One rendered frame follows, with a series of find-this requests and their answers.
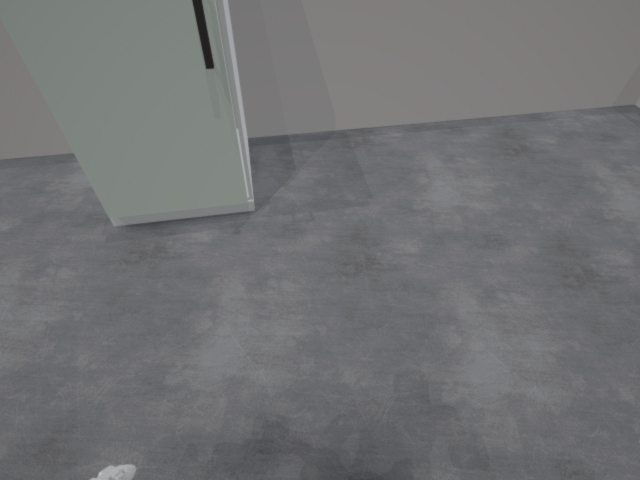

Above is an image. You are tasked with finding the handle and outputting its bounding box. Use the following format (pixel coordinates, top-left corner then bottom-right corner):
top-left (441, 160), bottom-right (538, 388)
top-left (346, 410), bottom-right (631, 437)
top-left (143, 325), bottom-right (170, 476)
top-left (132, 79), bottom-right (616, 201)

top-left (192, 0), bottom-right (214, 69)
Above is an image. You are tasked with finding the fridge door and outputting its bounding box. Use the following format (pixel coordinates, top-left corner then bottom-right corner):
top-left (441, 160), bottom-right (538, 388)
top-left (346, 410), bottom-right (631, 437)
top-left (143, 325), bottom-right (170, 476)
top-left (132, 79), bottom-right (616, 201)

top-left (0, 0), bottom-right (248, 218)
